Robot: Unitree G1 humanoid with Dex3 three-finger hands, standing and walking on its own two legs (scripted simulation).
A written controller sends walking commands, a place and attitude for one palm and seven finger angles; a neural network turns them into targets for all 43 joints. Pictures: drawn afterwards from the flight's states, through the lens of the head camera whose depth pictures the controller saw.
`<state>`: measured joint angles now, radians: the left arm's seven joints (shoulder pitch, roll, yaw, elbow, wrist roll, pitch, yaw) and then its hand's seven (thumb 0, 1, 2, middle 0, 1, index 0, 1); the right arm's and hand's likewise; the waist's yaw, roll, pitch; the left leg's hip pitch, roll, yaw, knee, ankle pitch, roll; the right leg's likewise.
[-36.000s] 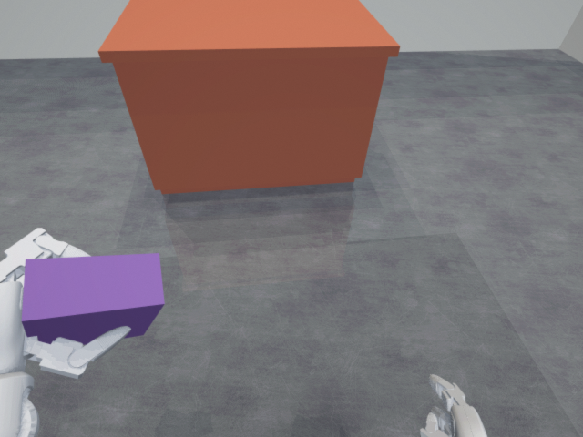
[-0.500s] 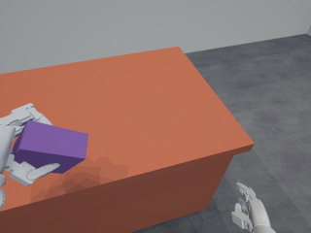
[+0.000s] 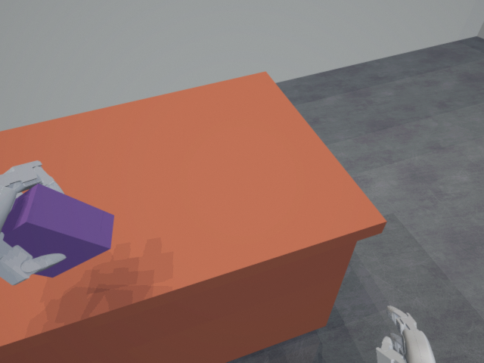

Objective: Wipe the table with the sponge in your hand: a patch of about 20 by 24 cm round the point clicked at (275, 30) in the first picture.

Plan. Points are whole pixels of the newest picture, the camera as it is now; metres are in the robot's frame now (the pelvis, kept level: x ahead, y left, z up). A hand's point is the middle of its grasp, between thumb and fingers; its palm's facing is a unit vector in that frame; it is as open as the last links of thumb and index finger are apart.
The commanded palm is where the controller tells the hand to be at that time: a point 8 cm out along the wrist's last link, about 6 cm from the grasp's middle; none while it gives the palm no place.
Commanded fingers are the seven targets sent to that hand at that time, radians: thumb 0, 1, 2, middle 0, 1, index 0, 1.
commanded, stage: turn the palm down, sponge in hand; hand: left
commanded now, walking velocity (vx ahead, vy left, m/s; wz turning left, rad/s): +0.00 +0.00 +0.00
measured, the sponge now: (58, 239) +0.23 +0.29 +0.15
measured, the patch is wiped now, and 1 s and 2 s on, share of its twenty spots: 0.00 0.00 0.00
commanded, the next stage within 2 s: move the sponge above the wiping area in 1.30 s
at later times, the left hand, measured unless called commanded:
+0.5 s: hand (14, 224) +0.22 +0.32 +0.19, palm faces +0.19 -0.22 -0.96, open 9.9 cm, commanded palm +0.18 +0.32 +0.25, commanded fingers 0.00 0.10 1.30 -1.20 -1.60 -1.20 -1.60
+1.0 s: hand (19, 223) +0.22 +0.32 +0.19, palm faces +0.13 -0.05 -0.99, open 9.9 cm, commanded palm +0.18 +0.31 +0.25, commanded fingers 0.00 0.10 1.30 -1.20 -1.60 -1.20 -1.60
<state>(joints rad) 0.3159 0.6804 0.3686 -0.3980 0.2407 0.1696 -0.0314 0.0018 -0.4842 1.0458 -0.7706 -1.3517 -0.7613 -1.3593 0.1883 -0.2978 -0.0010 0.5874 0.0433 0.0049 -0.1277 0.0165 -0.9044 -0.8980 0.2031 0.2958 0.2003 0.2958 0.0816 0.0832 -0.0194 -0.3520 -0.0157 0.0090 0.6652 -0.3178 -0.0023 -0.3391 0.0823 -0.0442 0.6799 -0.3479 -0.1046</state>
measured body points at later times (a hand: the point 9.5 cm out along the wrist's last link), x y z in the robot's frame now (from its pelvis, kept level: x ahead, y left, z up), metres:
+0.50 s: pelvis -0.01 +0.03 +0.02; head -0.01 -0.01 +0.46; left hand +0.21 +0.33 +0.24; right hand +0.25 -0.15 -0.06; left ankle +0.02 +0.12 -0.72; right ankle +0.01 -0.05 -0.72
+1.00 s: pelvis -0.02 +0.03 +0.02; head -0.03 -0.02 +0.47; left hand +0.21 +0.32 +0.24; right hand +0.25 -0.15 -0.06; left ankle +0.02 +0.12 -0.72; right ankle +0.01 -0.05 -0.72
